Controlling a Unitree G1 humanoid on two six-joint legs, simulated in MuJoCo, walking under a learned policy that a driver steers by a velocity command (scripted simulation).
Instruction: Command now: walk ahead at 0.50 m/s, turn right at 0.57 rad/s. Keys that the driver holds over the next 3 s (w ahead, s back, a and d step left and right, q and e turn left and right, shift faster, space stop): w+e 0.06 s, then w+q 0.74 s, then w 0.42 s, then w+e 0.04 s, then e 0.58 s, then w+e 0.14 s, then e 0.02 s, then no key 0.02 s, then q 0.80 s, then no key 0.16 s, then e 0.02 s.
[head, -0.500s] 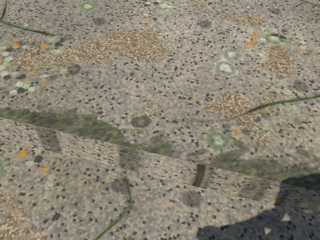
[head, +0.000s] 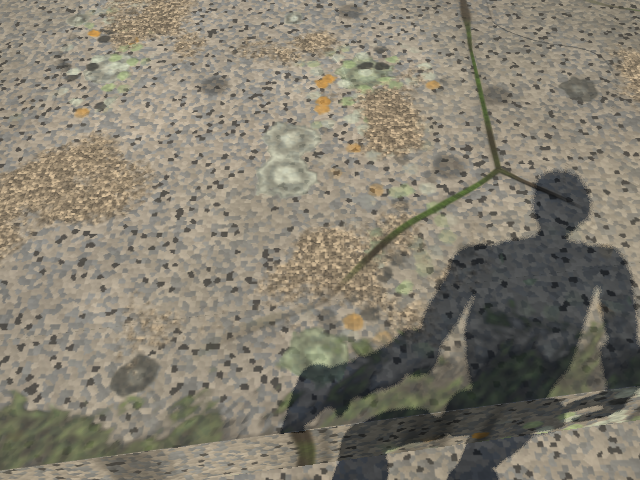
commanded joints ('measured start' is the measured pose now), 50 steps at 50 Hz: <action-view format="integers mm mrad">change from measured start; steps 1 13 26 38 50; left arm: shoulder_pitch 49 140 -2 -477 35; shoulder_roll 131 106 -38 -174 -242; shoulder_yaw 32 8 -46 -143 -78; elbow -32 56 -74 -463 12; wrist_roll -7 23 57 51 12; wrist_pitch -27 -59 -11 14 -79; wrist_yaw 11 23 0 35 15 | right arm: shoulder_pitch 59 -142 143 347 29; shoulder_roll -97 -61 -69 -56 99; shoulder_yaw -18 5 -27 -3 28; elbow -47 -79 60 165 -119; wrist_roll -23 8 21 36 44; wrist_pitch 13 12 13 5 -19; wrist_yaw -1 -4 -18 -61 46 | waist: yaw -5 62 39 -66 -11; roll -63 -89 -7 23 8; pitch -95 -61 -31 -9 -51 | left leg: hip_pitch -126 -28 174 166 -474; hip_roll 17 -50 42 56 -162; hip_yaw -35 44 -388 -465 -243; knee -35 -448 -850 -1129 897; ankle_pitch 47 226 120 360 102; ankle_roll -14 46 302 304 203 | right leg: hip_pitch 171 255 -605 -912 -200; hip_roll -241 -258 -125 -149 -340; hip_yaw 282 124 17 -92 603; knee -231 -230 1233 1273 -59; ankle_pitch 444 604 -88 -363 -368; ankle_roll -167 -80 95 65 -106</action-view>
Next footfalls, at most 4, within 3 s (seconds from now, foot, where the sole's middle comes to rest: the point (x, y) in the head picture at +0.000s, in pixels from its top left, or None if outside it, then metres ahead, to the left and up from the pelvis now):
0.34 left None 0.30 0.10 -0.77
0.86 right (351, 345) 0.64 -0.03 -0.58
1.40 left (195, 253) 0.88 0.30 -0.58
1.84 right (311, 227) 0.94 0.05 -0.58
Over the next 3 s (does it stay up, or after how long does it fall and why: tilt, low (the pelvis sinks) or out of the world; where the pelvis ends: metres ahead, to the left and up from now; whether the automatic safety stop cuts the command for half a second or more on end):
stays up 0.93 0.15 0.19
